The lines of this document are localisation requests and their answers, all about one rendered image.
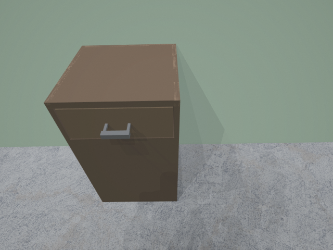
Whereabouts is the cabinet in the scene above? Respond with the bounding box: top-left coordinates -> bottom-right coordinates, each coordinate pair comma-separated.
44,44 -> 180,202

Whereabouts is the drawer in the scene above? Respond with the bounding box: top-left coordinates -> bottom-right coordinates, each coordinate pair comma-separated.
55,106 -> 173,139

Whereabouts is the handle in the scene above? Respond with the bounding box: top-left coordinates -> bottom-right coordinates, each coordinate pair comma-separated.
100,123 -> 131,139

